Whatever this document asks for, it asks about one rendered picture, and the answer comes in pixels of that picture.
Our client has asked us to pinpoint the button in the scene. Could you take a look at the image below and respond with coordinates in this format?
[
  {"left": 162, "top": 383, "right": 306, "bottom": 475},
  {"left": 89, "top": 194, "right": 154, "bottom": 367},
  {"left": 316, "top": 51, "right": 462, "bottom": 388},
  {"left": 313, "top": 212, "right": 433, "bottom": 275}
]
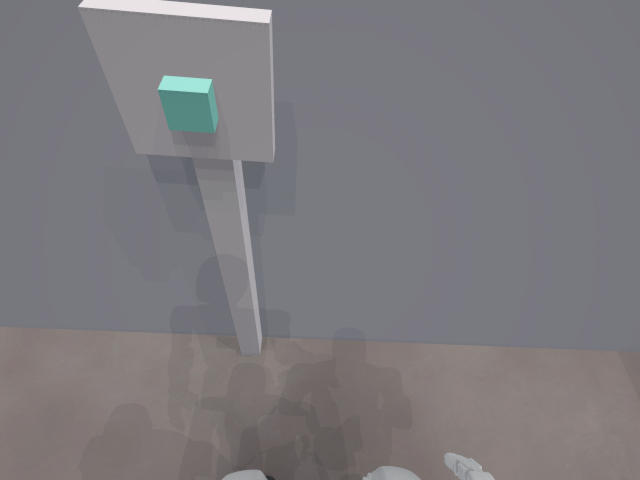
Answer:
[{"left": 157, "top": 76, "right": 219, "bottom": 133}]

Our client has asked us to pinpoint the right robot hand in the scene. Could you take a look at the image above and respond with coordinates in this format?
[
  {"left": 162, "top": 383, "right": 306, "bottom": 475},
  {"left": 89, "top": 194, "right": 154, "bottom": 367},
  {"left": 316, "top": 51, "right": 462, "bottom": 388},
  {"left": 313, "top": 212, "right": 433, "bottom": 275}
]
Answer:
[{"left": 444, "top": 453, "right": 495, "bottom": 480}]

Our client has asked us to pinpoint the panel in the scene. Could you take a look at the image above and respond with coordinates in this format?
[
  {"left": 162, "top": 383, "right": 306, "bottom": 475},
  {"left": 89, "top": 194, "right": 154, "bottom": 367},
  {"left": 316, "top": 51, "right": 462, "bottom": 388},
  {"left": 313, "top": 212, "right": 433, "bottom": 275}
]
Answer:
[{"left": 78, "top": 0, "right": 275, "bottom": 356}]

